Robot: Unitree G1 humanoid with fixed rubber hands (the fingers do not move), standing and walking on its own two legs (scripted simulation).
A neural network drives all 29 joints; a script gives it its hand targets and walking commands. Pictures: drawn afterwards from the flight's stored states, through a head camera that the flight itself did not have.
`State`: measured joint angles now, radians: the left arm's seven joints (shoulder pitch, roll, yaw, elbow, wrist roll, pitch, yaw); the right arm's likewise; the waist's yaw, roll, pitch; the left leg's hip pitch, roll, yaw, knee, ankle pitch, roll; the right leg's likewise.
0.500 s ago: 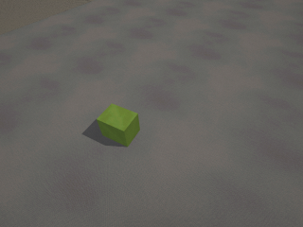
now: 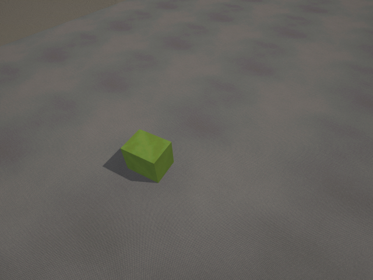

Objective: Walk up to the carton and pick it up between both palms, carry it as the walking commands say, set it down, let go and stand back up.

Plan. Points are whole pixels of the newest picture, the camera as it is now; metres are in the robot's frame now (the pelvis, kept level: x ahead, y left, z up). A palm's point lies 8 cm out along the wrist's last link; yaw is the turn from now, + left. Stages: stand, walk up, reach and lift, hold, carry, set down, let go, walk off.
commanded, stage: walk up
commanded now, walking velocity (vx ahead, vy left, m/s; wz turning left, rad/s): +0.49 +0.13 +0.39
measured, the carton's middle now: (148, 155) +0.99 +0.29 -0.67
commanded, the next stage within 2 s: none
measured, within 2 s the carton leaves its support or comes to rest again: neither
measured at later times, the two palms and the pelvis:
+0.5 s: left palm out of the picture +0.13 +0.35 -0.16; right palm (244, 272) +0.19 -0.11 -0.14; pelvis +0.14 +0.10 -0.01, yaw +8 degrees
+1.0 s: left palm (96, 203) +0.38 +0.30 -0.14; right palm (245, 181) +0.45 -0.16 -0.16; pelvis +0.40 +0.07 -0.01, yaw +12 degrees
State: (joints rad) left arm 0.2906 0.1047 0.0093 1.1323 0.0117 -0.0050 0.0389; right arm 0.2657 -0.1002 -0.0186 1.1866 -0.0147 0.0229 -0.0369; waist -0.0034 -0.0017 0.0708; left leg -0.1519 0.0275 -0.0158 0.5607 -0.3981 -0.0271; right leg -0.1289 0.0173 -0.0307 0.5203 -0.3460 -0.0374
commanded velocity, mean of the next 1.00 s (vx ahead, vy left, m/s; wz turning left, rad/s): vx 0.50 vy -0.01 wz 0.18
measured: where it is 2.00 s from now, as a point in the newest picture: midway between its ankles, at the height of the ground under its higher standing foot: (166, 220)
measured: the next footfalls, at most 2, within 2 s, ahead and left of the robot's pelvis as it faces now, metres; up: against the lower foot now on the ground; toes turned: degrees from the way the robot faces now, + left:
left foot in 0.30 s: +0.16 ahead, +0.22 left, +0.00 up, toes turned +14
right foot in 0.76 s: +0.48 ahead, +0.00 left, +0.00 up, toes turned +0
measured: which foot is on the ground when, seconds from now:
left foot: up 0.00-0.28, down 0.30-0.78, up 0.80-1.00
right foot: down 0.00-0.30, up 0.32-0.74, down 0.76-1.00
